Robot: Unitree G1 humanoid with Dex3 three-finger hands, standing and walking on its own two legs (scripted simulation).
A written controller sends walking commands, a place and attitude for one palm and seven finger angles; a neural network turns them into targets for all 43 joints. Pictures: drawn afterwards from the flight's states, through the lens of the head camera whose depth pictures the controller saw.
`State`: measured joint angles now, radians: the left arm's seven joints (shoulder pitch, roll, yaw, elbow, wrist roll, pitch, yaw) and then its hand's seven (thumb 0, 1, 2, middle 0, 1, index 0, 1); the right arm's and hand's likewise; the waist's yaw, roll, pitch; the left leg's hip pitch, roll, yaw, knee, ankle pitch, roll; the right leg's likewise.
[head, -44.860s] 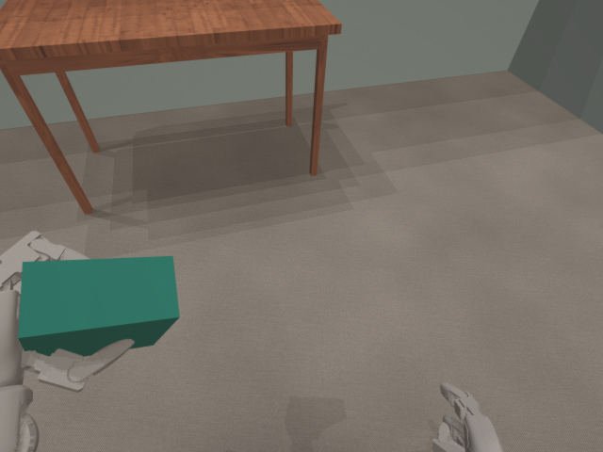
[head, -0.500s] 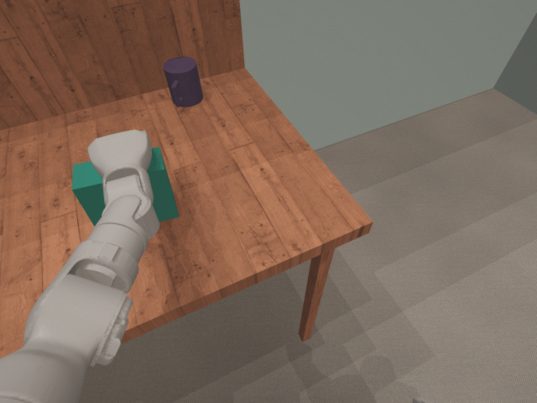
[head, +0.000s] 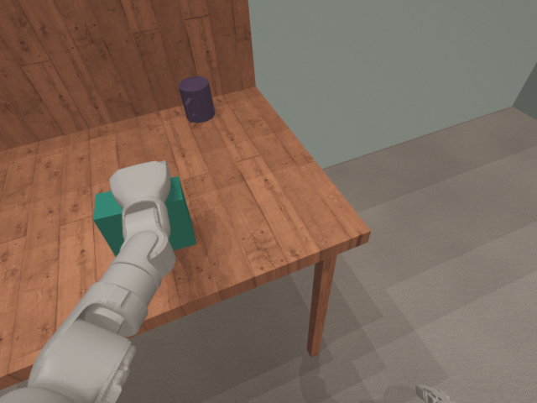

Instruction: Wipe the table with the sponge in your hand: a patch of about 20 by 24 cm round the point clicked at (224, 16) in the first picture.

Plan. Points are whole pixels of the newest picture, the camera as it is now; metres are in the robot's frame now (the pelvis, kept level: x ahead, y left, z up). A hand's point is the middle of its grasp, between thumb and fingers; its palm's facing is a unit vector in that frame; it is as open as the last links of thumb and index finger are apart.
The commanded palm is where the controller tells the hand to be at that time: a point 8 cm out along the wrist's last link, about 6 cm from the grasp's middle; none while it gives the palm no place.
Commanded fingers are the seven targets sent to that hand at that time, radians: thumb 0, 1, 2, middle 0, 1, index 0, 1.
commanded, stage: wipe back along the third lane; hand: left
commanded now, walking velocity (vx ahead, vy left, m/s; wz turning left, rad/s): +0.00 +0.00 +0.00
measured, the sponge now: (152, 227) +0.39 +0.24 +0.03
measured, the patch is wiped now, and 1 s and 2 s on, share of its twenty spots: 1.00 1.00 1.00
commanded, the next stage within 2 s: slide back across to the middle lane in 0.48 s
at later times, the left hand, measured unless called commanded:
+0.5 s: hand (157, 231) +0.35 +0.20 +0.08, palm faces +0.03 -0.03 -1.00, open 10.3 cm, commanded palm +0.32 +0.19 +0.11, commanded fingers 0.00 0.10 1.30 -1.20 -1.60 -1.20 -1.60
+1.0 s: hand (138, 242) +0.33 +0.22 +0.08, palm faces +0.01 -0.05 -1.00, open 10.2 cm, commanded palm +0.30 +0.23 +0.13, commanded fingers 0.00 0.10 1.30 -1.20 -1.60 -1.20 -1.60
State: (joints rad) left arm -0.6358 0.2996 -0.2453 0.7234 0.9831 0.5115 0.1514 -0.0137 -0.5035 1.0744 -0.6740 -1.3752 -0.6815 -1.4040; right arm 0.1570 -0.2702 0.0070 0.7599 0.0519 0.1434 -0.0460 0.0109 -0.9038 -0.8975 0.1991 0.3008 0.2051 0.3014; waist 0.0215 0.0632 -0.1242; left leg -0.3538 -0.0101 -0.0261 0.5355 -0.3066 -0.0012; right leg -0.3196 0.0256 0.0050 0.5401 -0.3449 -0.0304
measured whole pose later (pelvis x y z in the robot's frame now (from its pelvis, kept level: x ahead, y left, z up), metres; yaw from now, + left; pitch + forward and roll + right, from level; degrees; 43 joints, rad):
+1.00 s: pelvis -0.01 +0.00 +0.00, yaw -1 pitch +2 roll +1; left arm -0.31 0.32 -0.26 0.29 0.99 0.58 0.07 -0.01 -0.52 1.07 -0.71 -1.34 -0.71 -1.37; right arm 0.05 -0.26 0.05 0.71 0.05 0.12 -0.05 0.01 -0.90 -0.90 0.20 0.30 0.21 0.30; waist 0.07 0.07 -0.09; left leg -0.24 -0.01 0.00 0.50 -0.29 0.00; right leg -0.23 0.03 0.03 0.54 -0.34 -0.03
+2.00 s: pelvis -0.03 +0.00 +0.00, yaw +0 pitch +6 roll +0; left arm -0.62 0.48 -0.08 0.81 1.02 0.22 0.09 0.00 -0.55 1.07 -0.75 -1.29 -0.75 -1.32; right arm 0.19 -0.28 0.02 0.77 0.05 0.07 -0.10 0.01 -0.90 -0.90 0.20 0.30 0.21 0.30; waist 0.01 0.05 -0.07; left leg -0.38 0.00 -0.04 0.53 -0.25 -0.01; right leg -0.34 0.03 -0.01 0.53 -0.29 -0.03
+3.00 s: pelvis -0.01 +0.02 -0.01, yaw -2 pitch +16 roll -2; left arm -0.95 0.67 0.02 1.21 1.09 0.11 0.15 0.01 -0.55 1.08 -0.75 -1.30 -0.75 -1.33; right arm 0.36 -0.28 -0.01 0.79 0.04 0.03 -0.05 0.01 -0.90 -0.90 0.20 0.30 0.21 0.30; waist -0.09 0.03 -0.12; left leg -0.60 0.01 -0.01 0.64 -0.32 0.02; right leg -0.53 0.04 0.02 0.56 -0.31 -0.01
